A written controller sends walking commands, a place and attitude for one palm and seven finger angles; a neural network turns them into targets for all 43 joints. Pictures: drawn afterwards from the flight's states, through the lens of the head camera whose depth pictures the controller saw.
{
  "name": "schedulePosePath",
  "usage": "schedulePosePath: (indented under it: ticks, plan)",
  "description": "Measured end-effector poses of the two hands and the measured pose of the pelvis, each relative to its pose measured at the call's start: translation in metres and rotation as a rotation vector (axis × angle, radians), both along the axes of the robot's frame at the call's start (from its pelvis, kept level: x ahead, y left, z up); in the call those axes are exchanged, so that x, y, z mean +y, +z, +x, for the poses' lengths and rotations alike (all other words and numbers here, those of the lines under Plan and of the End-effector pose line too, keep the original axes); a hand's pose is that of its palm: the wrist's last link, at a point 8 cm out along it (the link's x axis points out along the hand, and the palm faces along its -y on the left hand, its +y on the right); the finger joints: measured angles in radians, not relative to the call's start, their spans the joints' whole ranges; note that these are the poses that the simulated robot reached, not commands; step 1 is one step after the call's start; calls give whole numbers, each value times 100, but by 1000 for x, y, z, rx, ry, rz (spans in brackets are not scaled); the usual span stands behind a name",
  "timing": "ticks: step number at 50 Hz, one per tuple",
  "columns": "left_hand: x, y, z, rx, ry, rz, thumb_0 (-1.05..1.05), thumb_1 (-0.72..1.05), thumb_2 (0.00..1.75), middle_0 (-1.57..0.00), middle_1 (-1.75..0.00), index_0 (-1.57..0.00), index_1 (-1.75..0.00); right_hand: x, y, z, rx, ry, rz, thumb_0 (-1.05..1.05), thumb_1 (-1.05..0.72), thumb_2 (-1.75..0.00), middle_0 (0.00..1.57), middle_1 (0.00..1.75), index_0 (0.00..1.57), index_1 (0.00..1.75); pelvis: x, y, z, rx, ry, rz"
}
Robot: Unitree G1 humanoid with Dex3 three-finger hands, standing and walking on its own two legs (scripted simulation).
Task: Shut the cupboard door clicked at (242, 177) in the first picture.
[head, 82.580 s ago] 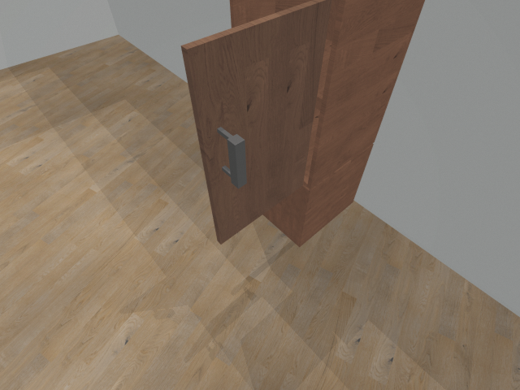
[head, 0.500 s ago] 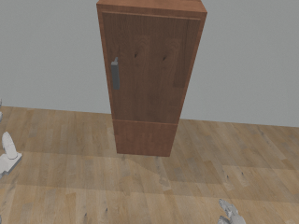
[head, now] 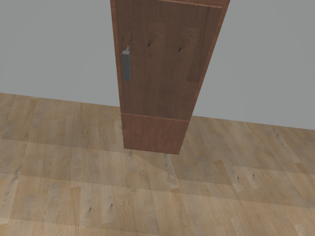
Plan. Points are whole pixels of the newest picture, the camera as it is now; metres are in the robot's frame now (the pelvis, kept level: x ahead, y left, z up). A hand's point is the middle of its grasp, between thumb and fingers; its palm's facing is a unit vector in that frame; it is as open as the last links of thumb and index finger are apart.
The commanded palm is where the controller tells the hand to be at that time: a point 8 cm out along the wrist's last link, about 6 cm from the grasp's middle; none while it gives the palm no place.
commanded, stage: let the arm hang, fingers relaxed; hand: left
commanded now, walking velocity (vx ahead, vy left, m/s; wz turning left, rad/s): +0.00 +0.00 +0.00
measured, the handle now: (127, 63) +0.75 +0.17 +0.01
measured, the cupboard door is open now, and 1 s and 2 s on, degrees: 0 0 0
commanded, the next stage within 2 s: look to check the result in 0.70 s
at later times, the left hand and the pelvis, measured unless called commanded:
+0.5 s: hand out of the picture -0.02 +0.17 -0.18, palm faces +0.04 -0.99 -0.16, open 7.4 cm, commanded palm none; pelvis -0.01 +0.01 +0.00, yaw -1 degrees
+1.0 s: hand out of the picture -0.02 +0.18 -0.17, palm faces +0.03 -0.98 -0.19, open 7.4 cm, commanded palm none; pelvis +0.01 +0.00 +0.00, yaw -1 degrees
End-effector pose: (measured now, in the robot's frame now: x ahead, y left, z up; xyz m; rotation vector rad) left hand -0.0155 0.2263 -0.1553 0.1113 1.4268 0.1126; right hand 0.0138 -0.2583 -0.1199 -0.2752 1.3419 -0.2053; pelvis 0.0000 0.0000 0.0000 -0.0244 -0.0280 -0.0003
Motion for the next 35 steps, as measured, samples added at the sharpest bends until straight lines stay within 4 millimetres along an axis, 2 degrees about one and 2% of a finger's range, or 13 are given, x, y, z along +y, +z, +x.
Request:
schedulePosePath:
  ticks: [3, 5, 7, 10, 14, 21, 28, 35]
  plan:
    - [3, 4, -36, 94, 30, 9, 1, 95, 90, -20, -30, -20, -30, 10, -5, -28, 81, -29, 24, 0, -91, -90, 20, 30, 20, 30, 1, 2, -1, -2, 1, -3]
    - [5, 8, -53, 138, 42, 20, 1, 94, 90, -20, -30, -20, -30, 18, -8, -41, 112, -46, 45, 0, -91, -90, 20, 30, 20, 30, 2, 3, -2, -5, 0, -3]
    - [7, 12, -65, 167, 48, 32, 1, 93, 90, -20, -30, -20, -30, 27, -12, -50, 129, -61, 69, 0, -90, -90, 20, 30, 20, 30, 3, 3, -3, -8, -1, -2]
    - [10, 16, -72, 179, 52, 49, 1, 92, 90, -20, -29, -20, -30, 39, -18, -57, 134, -77, 104, 0, -90, -90, 20, 30, 20, 30, 5, 3, -4, -10, -5, 0]
    - [10, 16, -65, 150, 48, 59, 1, 92, 90, -20, -29, -20, -30, 53, -24, -58, 117, -90, 143, 0, -90, -90, 20, 30, 20, 30, 6, 3, -5, -12, -10, 4]
    - [1, 11, -31, 43, 33, 41, 1, 91, 90, -20, -29, -20, -30, 67, -28, -49, 68, -97, 175, 0, -90, -90, 21, 30, 20, 30, 8, 2, -6, -10, -14, 9]
    - [-11, 7, -3, -37, 22, 6, 0, 91, 90, -20, -29, -20, -30, 65, -26, -43, 46, -98, 162, 0, -91, -90, 21, 30, 20, 30, 8, 2, -5, -7, -13, 11]
    - [-14, 6, 2, -32, 21, -3, 0, 91, 90, -20, -29, -20, -30, 56, -22, -43, 54, -100, 138, 0, -91, -90, 20, 30, 20, 30, 8, 2, -3, -2, -12, 12]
